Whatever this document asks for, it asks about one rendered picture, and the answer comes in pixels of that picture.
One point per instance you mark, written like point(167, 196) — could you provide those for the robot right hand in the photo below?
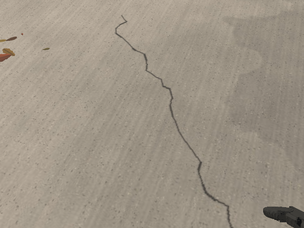
point(293, 216)

